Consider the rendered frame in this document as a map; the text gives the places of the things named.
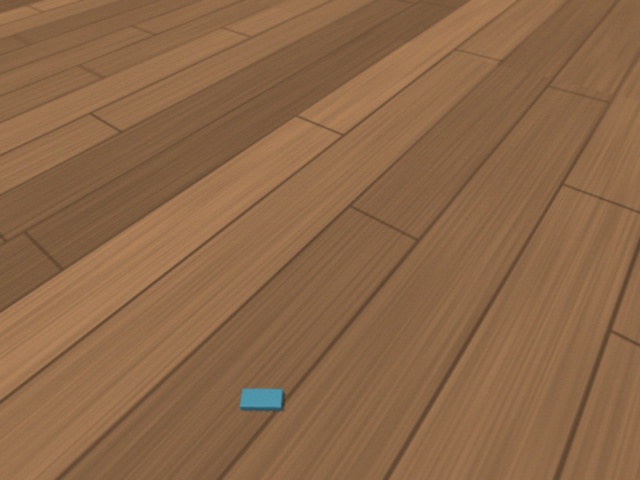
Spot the small box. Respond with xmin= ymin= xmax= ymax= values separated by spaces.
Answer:
xmin=240 ymin=389 xmax=284 ymax=411

